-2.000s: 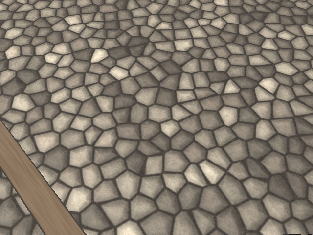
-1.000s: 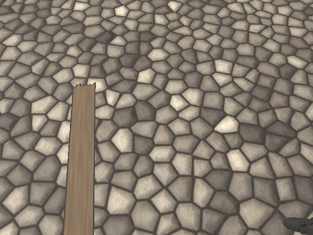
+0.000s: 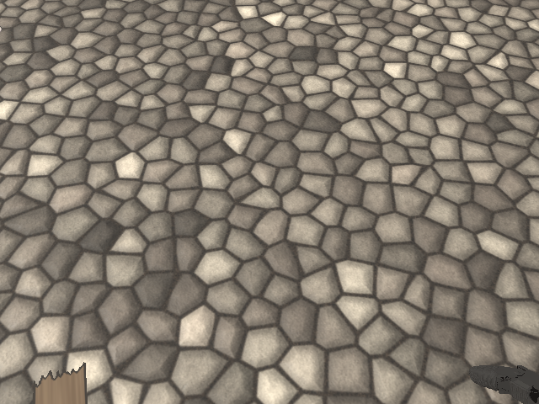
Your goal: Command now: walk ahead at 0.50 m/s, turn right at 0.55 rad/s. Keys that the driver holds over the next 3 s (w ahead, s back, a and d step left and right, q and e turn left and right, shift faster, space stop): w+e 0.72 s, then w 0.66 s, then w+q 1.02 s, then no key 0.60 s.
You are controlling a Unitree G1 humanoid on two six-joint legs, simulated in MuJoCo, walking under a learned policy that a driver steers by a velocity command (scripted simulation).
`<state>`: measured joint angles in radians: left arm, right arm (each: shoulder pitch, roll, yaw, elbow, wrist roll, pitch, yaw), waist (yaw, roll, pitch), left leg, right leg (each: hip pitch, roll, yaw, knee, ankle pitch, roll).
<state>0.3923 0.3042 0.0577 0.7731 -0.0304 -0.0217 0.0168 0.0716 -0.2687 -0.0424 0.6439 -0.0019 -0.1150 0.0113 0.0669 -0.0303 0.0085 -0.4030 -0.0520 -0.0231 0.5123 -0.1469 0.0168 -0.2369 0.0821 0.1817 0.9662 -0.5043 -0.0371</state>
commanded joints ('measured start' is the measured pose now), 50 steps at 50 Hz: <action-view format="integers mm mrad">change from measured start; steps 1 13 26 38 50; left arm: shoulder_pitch -58 -285 -34 -58 -42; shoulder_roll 141 28 176 161 145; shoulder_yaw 30 2 62 52 24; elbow -102 -201 -196 -139 -110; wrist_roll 3 9 13 11 -7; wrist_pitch -15 -17 -32 -32 -39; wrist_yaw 1 -53 -46 -2 -5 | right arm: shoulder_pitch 182 170 113 -86 279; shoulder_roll -118 -177 -181 -91 -163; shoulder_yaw -45 -61 -28 -4 -50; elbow -7 97 13 -15 73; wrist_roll -1 4 38 -3 21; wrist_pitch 10 11 -29 8 5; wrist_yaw -6 -13 2 8 19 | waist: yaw -127 -128 31 0 -161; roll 86 75 -22 -39 146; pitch -55 44 -175 2 -127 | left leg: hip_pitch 480 334 -417 -89 609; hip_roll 364 278 115 78 399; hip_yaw -439 68 -71 -26 -612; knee -237 -362 783 91 -234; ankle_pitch -162 255 -263 267 -371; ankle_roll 162 150 -5 -88 228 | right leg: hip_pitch -504 -425 452 -35 -548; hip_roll -127 -186 -350 -175 -64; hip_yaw -34 -147 413 81 -2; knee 273 -200 -671 -732 317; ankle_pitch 110 527 209 441 29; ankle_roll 33 44 -296 -183 10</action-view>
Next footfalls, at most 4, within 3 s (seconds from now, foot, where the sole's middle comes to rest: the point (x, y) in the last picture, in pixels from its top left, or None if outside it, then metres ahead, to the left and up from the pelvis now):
0.44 right None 0.36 -0.19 -0.77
0.92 left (340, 323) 0.70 -0.11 -0.77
1.44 right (472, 293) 0.82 -0.48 -0.77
1.96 left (416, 192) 1.18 -0.37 -0.77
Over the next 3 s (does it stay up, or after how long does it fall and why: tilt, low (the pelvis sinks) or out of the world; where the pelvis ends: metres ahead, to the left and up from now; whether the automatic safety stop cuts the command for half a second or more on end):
stays up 1.40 -0.49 0.01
